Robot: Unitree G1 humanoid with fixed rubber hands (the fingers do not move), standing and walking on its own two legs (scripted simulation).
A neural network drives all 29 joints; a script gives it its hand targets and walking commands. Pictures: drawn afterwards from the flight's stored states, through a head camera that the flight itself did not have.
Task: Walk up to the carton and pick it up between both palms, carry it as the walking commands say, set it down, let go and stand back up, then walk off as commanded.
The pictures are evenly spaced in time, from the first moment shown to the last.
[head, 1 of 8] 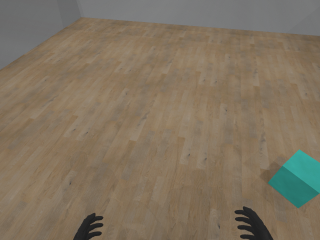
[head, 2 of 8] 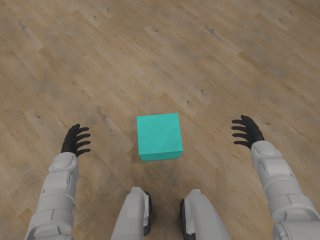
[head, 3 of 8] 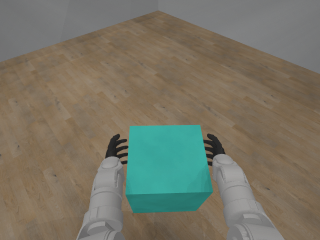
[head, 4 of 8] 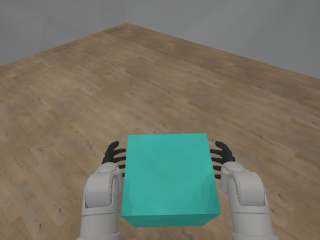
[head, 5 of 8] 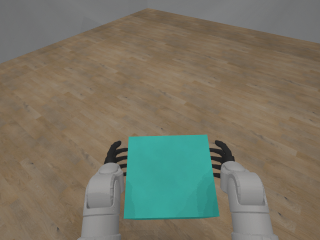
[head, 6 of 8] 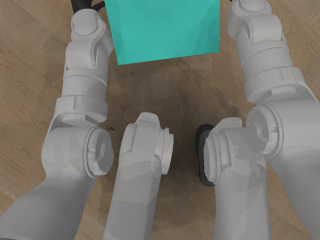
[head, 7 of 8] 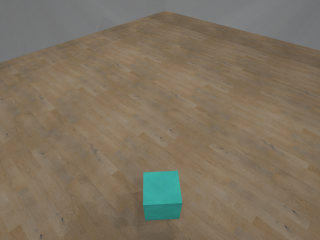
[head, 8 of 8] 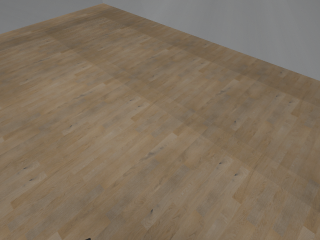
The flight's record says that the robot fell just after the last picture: no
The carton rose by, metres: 0.64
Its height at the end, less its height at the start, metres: +0.00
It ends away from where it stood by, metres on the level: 1.12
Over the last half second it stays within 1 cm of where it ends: yes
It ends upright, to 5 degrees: yes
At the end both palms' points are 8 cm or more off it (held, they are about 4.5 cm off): yes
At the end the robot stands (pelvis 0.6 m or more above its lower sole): yes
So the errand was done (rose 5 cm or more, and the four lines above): yes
